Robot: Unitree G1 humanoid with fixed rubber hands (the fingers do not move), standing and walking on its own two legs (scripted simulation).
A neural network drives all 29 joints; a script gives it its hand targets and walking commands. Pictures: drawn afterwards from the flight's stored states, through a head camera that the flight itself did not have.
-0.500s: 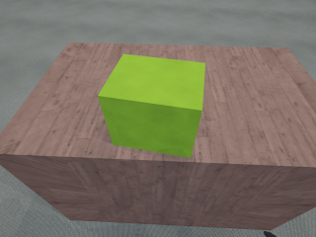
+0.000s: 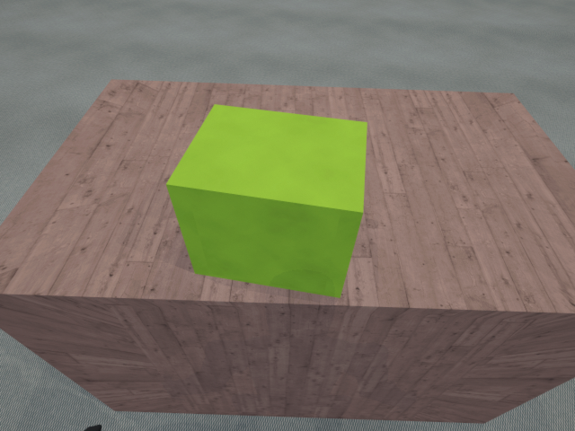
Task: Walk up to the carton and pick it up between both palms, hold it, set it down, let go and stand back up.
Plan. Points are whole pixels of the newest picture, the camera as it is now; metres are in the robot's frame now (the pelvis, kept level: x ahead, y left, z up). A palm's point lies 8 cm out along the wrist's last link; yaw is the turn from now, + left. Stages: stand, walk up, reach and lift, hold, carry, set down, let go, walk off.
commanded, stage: walk up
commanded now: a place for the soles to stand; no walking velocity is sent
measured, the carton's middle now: (277, 201) +0.44 +0.03 +0.07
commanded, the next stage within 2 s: reach and lift in 0.38 s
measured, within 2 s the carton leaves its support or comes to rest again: neither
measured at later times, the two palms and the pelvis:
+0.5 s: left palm out of the picture +0.10 +0.30 -0.11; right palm out of the picture +0.10 -0.30 -0.12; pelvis -0.02 +0.00 -0.01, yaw +0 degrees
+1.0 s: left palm out of the picture +0.08 +0.30 -0.05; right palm out of the picture +0.09 -0.26 -0.06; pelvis -0.05 +0.00 +0.00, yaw +0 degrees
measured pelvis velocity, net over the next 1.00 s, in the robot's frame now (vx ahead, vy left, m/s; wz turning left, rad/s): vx -0.05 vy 0.00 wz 0.00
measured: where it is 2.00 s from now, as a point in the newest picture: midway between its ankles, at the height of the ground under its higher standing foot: outside the picture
